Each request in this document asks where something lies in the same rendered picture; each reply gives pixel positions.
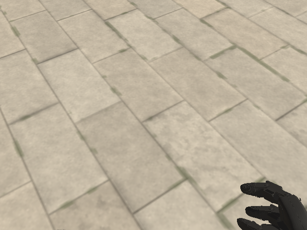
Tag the robot right hand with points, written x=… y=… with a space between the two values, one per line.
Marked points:
x=289 y=215

